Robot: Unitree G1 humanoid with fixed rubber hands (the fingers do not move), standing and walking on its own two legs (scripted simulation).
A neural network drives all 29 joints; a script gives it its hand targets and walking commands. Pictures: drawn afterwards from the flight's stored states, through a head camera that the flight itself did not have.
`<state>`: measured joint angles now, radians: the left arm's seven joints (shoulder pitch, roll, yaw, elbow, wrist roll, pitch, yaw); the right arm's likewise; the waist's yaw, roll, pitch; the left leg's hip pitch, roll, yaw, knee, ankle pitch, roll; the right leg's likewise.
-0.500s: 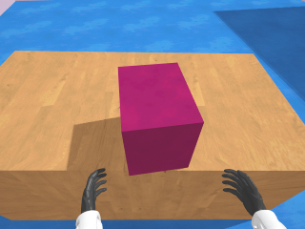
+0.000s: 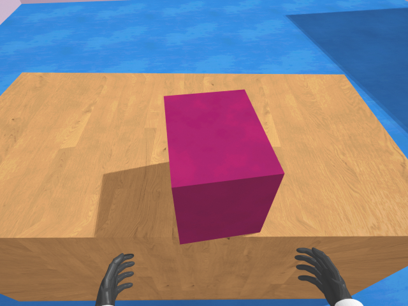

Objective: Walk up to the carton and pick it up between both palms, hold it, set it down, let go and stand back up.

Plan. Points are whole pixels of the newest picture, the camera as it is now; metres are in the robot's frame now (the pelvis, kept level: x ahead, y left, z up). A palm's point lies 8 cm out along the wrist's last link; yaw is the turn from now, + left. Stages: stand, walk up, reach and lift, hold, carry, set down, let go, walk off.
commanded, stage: set down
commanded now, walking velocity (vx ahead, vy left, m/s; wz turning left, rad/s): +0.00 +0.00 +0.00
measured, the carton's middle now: (212, 165) +0.41 +0.01 +0.01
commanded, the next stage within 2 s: let go in 0.54 s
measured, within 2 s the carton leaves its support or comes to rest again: neither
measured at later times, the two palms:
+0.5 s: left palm out of the picture +0.14 +0.23 -0.09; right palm (329, 305) +0.14 -0.21 -0.07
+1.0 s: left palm (103, 305) +0.14 +0.23 -0.09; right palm out of the picture +0.13 -0.22 -0.08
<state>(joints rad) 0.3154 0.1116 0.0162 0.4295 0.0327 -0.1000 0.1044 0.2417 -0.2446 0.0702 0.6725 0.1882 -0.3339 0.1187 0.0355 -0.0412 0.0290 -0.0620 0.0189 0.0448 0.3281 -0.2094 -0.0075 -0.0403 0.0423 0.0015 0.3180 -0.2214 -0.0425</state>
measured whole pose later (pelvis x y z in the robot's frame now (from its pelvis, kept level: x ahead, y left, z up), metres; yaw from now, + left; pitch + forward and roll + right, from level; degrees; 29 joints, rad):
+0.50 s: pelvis -0.02 +0.01 +0.00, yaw +0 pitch -5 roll +0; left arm 0.20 0.17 0.01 0.55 0.03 0.06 0.05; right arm 0.18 -0.19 0.00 0.73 0.05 -0.20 0.06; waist 0.02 -0.04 0.07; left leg -0.07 0.01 0.05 0.36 -0.21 0.01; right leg -0.04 0.04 0.01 0.34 -0.21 -0.03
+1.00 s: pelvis -0.03 +0.01 +0.00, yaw -1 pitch -5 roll +0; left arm 0.15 0.19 -0.01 0.58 0.00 0.10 0.03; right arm 0.15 -0.18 -0.04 0.74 -0.01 -0.18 0.04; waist 0.01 -0.02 0.09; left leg -0.10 0.02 0.05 0.40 -0.21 0.00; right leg -0.09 0.04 0.00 0.39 -0.22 -0.03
